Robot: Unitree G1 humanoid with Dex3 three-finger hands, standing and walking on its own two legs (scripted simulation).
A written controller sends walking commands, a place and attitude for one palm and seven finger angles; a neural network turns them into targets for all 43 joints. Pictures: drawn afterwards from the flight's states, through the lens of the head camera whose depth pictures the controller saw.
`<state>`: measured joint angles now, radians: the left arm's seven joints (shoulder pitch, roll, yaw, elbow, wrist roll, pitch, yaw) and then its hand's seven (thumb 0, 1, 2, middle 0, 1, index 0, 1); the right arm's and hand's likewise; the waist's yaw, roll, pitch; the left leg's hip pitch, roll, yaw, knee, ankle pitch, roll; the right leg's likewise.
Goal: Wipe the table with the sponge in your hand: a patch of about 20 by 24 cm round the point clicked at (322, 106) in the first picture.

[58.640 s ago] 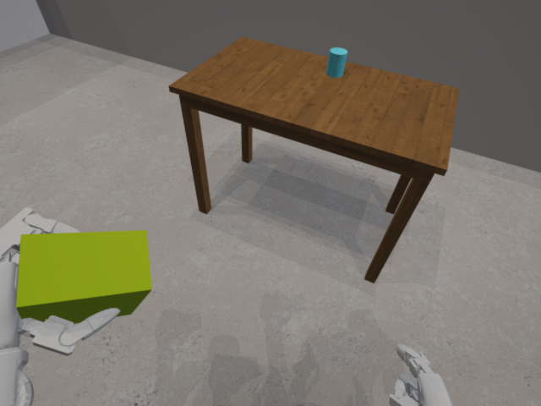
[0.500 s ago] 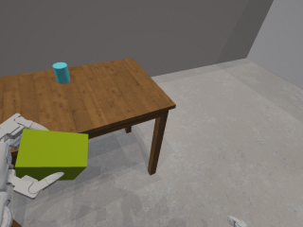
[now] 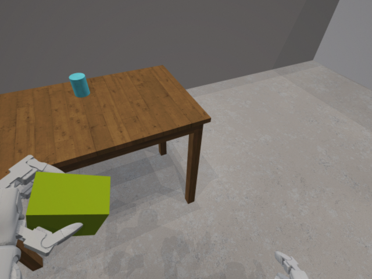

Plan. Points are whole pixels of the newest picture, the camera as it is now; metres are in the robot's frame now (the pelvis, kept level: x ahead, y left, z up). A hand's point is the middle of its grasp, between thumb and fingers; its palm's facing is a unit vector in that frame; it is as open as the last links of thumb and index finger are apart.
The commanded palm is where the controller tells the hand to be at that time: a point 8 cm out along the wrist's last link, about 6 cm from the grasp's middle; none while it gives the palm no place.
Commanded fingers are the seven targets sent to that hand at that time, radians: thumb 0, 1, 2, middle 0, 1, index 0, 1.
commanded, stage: stop stepping back and stand still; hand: left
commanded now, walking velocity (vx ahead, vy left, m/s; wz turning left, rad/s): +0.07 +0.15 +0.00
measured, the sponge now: (80, 207) +0.22 +0.20 +0.11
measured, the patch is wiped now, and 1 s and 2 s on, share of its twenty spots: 1.00 1.00 1.00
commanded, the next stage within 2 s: stand and wait in 0.10 s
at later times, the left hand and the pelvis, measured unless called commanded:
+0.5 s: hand (44, 194) +0.22 +0.25 +0.15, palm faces +0.38 -0.86 -0.35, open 10.6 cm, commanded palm +0.17 +0.30 +0.18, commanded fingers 0.00 0.10 1.30 -1.20 -1.60 -1.20 -1.60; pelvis +0.01 +0.02 +0.00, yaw +1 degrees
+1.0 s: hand (23, 183) +0.23 +0.29 +0.15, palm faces +0.39 -0.86 -0.33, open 10.6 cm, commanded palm +0.19 +0.33 +0.18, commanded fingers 0.00 0.10 1.30 -1.20 -1.60 -1.20 -1.60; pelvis +0.02 +0.05 +0.00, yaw -1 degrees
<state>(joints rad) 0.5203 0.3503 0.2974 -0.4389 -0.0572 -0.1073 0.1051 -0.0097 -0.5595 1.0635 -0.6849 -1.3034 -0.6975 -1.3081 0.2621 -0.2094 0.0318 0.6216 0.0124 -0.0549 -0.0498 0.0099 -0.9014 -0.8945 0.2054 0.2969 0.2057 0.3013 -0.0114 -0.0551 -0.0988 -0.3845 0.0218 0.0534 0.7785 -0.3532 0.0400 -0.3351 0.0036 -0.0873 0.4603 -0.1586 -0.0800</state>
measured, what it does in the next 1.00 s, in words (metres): steps on the spot: left foot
